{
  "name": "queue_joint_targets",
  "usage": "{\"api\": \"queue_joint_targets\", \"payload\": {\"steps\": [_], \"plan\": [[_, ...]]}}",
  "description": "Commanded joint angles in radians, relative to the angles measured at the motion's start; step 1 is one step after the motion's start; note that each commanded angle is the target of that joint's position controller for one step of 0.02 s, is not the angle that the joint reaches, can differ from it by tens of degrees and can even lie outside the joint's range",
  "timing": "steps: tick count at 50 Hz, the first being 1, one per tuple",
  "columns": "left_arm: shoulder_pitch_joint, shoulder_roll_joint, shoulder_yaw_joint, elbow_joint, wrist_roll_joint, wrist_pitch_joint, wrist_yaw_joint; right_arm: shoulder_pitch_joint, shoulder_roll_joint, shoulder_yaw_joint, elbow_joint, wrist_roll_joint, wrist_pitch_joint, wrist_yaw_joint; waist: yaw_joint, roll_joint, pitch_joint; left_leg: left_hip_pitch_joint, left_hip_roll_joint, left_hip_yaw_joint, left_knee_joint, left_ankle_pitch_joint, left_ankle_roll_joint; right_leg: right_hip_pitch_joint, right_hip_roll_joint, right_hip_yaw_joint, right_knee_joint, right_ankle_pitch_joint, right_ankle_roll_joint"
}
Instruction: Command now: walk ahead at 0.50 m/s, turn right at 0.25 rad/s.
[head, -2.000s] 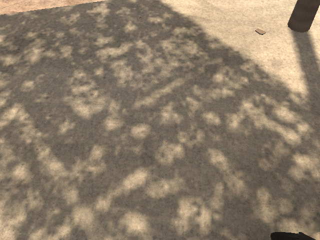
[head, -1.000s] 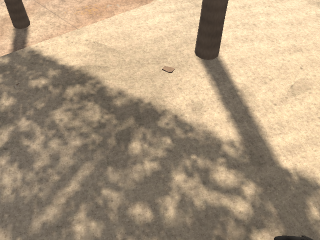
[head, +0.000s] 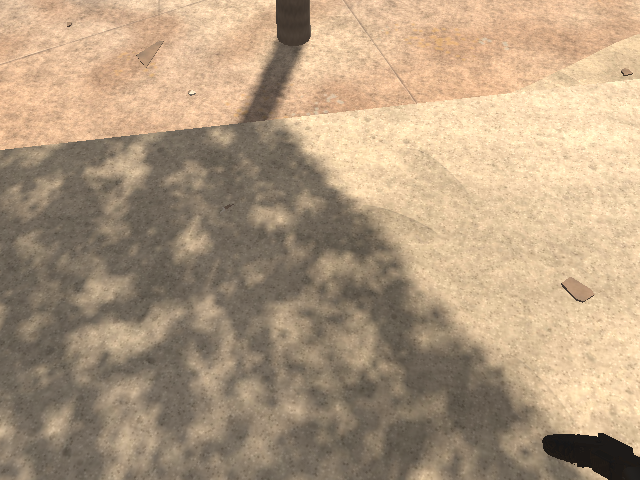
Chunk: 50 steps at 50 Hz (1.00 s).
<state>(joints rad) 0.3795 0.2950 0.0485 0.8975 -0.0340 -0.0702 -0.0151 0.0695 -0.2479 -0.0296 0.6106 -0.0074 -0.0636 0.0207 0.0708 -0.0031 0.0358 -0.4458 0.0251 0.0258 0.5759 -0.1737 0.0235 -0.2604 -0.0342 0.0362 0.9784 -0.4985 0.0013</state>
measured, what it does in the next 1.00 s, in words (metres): walks ahead, turning right: right foot, then left foot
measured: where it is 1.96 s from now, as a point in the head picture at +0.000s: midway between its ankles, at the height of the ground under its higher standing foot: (449, 399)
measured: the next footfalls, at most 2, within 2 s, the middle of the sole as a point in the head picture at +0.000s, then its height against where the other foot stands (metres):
right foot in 0.44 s outside the picture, level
left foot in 0.94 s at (401, 366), level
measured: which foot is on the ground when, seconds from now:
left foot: down 0.00-0.46, up 0.48-0.92, down 0.94-1.00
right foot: up 0.00-0.42, down 0.44-0.96, up 0.98-1.00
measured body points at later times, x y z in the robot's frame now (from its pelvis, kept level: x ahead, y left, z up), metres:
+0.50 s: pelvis +0.25 -0.07 -0.01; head +0.29 -0.09 +0.43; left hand +0.50 +0.13 -0.10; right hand +0.22 -0.36 -0.14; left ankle +0.10 +0.12 -0.67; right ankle +0.32 -0.17 -0.73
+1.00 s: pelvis +0.53 -0.13 +0.00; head +0.55 -0.15 +0.45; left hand +0.73 +0.09 -0.12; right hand +0.58 -0.46 -0.07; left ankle +0.66 -0.09 -0.73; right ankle +0.34 -0.17 -0.68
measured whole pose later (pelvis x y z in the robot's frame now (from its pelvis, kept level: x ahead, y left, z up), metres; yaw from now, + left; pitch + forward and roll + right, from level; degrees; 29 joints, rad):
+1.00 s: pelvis +0.53 -0.13 +0.00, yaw -33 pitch +2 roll +1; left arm 0.36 0.31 0.07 0.76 -0.02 -0.03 0.02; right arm 0.06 -0.28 -0.05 0.70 -0.02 -0.13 0.02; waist 0.05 -0.03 0.01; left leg -0.43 -0.04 -0.01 0.53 -0.13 0.03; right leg -0.21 0.09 0.20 0.91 -0.51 -0.03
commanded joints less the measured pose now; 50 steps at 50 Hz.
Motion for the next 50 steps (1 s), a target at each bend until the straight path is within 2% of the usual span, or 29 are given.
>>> {"api": "queue_joint_targets", "payload": {"steps": [1,2,3,5,6,8,12,17,18,20,21,22,23,24,25,26,27,28,29,32,37,41,44,45,46,47,48,49,50], "plan": [[-0.092,0.121,0.027,-0.109,-0.005,-0.023,0.007,0.242,-0.147,-0.056,0.030,0.007,-0.004,-0.008,-0.147,0.116,-0.151,0.518,0.294,-0.362,-0.285,-0.038,0.183,-0.501,-0.070,0.045,0.247,0.094,-0.014],[-0.093,0.113,0.032,-0.110,0.004,-0.012,0.010,0.193,-0.118,-0.049,0.032,0.005,-0.012,-0.004,-0.115,0.134,-0.099,0.422,0.264,-0.291,-0.330,0.000,0.173,-0.461,-0.092,0.049,0.209,0.156,-0.009],[-0.066,0.092,0.032,-0.101,0.003,0.003,0.011,0.163,-0.103,-0.046,0.038,-0.001,-0.022,-0.003,-0.085,0.145,-0.080,0.353,0.247,-0.235,-0.372,0.027,0.167,-0.404,-0.105,0.055,0.198,0.201,-0.003],[-0.058,0.050,0.026,-0.102,0.001,0.025,0.013,0.139,-0.100,-0.052,0.058,-0.006,-0.042,-0.005,-0.058,0.117,-0.052,0.295,0.248,-0.153,-0.424,0.113,0.177,-0.387,-0.106,0.058,0.183,0.254,0.009],[-0.074,0.045,0.027,-0.110,0.002,0.032,0.014,0.136,-0.104,-0.056,0.069,-0.008,-0.048,-0.007,-0.054,0.101,-0.035,0.289,0.248,-0.115,-0.437,0.149,0.178,-0.405,-0.106,0.068,0.161,0.286,0.015],[-0.117,0.040,0.027,-0.129,0.008,0.037,0.014,0.151,-0.118,-0.063,0.094,-0.013,-0.050,-0.016,-0.058,0.078,-0.012,0.307,0.247,-0.048,-0.448,0.196,0.174,-0.447,-0.104,0.081,0.076,0.369,0.021],[-0.231,0.019,0.015,-0.168,0.015,0.032,-0.012,0.173,-0.157,-0.075,0.126,-0.005,-0.043,-0.031,-0.092,0.058,0.025,0.331,0.235,0.074,-0.465,0.208,0.149,-0.414,-0.090,0.025,-0.158,0.539,0.008],[-0.355,0.034,0.012,-0.238,0.015,0.037,-0.040,0.228,-0.201,-0.094,0.172,0.022,-0.017,-0.037,-0.127,0.045,0.069,0.476,0.281,0.133,-0.419,0.235,0.120,-0.434,-0.078,-0.034,-0.303,0.463,-0.045],[-0.362,0.041,0.015,-0.249,0.016,0.038,-0.044,0.231,-0.210,-0.098,0.178,0.027,-0.009,-0.037,-0.123,0.049,0.066,0.504,0.286,0.145,-0.385,0.302,0.112,-0.422,-0.065,-0.055,-0.317,0.415,-0.060],[-0.312,0.071,0.032,-0.257,0.017,0.042,-0.047,0.217,-0.241,-0.106,0.178,0.033,0.006,-0.041,-0.081,0.080,0.007,0.532,0.279,0.176,-0.240,0.633,0.087,-0.298,0.002,-0.122,-0.323,0.310,-0.099],[-0.202,0.102,0.052,-0.234,0.013,0.044,-0.045,0.201,-0.248,-0.106,0.175,0.037,0.017,-0.044,-0.014,0.078,-0.057,0.511,0.255,0.203,-0.077,0.771,0.067,-0.148,0.053,-0.156,-0.350,0.301,-0.126],[-0.032,0.165,0.089,-0.186,0.009,0.047,-0.032,0.206,-0.228,-0.096,0.169,0.035,0.020,-0.047,0.066,0.048,-0.149,0.403,0.205,0.227,0.157,0.743,0.029,0.110,0.104,-0.151,-0.397,0.344,-0.163],[0.079,0.274,0.119,-0.165,0.002,0.056,-0.009,0.238,-0.149,-0.067,0.143,-0.006,0.012,-0.047,0.071,-0.159,-0.223,0.113,0.134,0.229,0.506,0.198,-0.029,0.384,-0.090,0.170,-0.425,0.409,-0.238],[0.016,0.328,0.116,-0.206,0.003,0.040,-0.014,0.288,-0.062,-0.034,0.090,-0.006,-0.022,-0.036,-0.027,-0.308,-0.373,-0.241,-0.077,0.023,0.801,-0.430,-0.076,0.632,-0.289,0.764,-0.627,0.131,-0.442],[0.021,0.233,0.089,-0.219,0.009,0.026,-0.024,0.162,-0.167,-0.054,0.081,0.035,-0.056,-0.023,0.051,-0.132,-0.355,-0.347,-0.026,-0.121,0.839,-0.383,-0.049,0.614,-0.296,0.761,-0.720,0.085,-0.392],[-0.004,0.190,0.077,-0.214,0.015,0.013,-0.023,0.101,-0.176,-0.056,0.059,0.057,-0.073,-0.019,0.040,-0.101,-0.229,-0.392,0.014,-0.108,0.795,-0.298,-0.020,0.510,-0.266,0.623,-0.711,0.136,-0.351],[-0.066,0.161,0.067,-0.221,0.014,0.006,-0.022,0.099,-0.162,-0.052,0.070,0.038,-0.078,-0.027,-0.009,-0.010,-0.149,-0.342,0.062,-0.110,0.705,-0.220,-0.013,0.359,-0.223,0.506,-0.702,0.248,-0.316],[-0.125,0.124,0.056,-0.234,0.018,0.006,-0.016,0.106,-0.172,-0.061,0.081,0.011,-0.074,-0.033,-0.045,-0.016,-0.115,-0.268,0.091,-0.114,0.618,-0.173,-0.017,0.243,-0.185,0.414,-0.707,0.350,-0.295],[-0.154,0.112,0.049,-0.252,0.030,0.006,-0.010,0.123,-0.173,-0.065,0.085,0.004,-0.062,-0.031,-0.072,-0.042,-0.100,-0.206,0.103,-0.118,0.585,-0.141,-0.023,0.167,-0.160,0.375,-0.727,0.413,-0.291],[-0.143,0.133,0.055,-0.255,0.026,0.000,0.005,0.118,-0.141,-0.060,0.081,-0.008,-0.034,-0.030,-0.087,-0.033,-0.080,-0.172,0.086,-0.091,0.463,-0.072,-0.063,0.075,-0.126,0.292,-0.759,0.559,-0.300],[-0.075,0.154,0.062,-0.231,0.015,0.010,0.030,-0.061,-0.095,-0.038,0.033,-0.003,-0.035,-0.020,-0.024,-0.067,-0.032,-0.133,0.022,-0.080,0.099,0.215,-0.098,0.022,-0.056,0.216,-0.750,0.480,-0.237],[-0.018,0.157,0.065,-0.207,0.006,0.021,0.034,-0.145,-0.116,-0.040,0.005,0.014,-0.051,-0.001,0.007,-0.081,-0.018,-0.077,-0.013,-0.097,-0.041,0.257,-0.084,0.061,-0.083,0.288,-0.695,0.403,-0.218],[-0.016,0.160,0.067,-0.205,0.014,0.031,0.043,-0.136,-0.142,-0.047,0.004,0.008,-0.066,0.009,-0.015,-0.102,-0.024,-0.025,-0.025,-0.108,-0.102,0.157,-0.047,0.142,-0.119,0.379,-0.616,0.424,-0.199],[-0.021,0.157,0.066,-0.199,0.019,0.033,0.041,-0.068,-0.158,-0.053,0.018,0.009,-0.072,0.006,-0.047,-0.138,-0.040,0.030,-0.021,-0.094,-0.112,0.123,-0.024,0.159,-0.126,0.378,-0.583,0.479,-0.189],[-0.028,0.132,0.057,-0.200,0.021,0.032,0.037,0.024,-0.182,-0.067,0.045,0.003,-0.078,0.000,-0.094,-0.139,-0.083,0.159,-0.025,-0.070,-0.148,0.138,0.006,0.156,-0.092,0.351,-0.502,0.581,-0.166],[-0.022,0.080,0.036,-0.208,0.029,0.028,0.030,0.144,-0.222,-0.079,0.061,-0.015,-0.084,-0.007,-0.148,-0.094,-0.201,0.375,0.072,-0.152,-0.123,0.114,0.064,0.094,-0.042,0.295,-0.298,0.566,-0.133],[0.069,0.021,0.017,-0.228,0.026,0.022,0.033,0.249,-0.307,-0.096,0.072,-0.040,-0.083,-0.013,-0.132,0.119,-0.327,0.691,0.286,-0.492,-0.138,0.112,0.191,-0.174,0.097,0.175,0.037,0.300,-0.053],[0.129,0.049,0.013,-0.227,0.011,0.016,0.037,0.286,-0.284,-0.096,0.109,-0.022,-0.074,-0.002,-0.116,0.329,-0.344,0.763,0.406,-0.820,-0.256,0.047,0.294,-0.392,0.140,0.142,0.238,-0.097,-0.014],[0.071,0.138,0.033,-0.214,0.007,0.018,0.038,0.227,-0.197,-0.071,0.090,-0.002,-0.071,-0.001,-0.126,0.188,-0.221,0.658,0.381,-0.728,-0.265,0.065,0.266,-0.443,0.091,0.188,0.319,-0.056,0.000]]}}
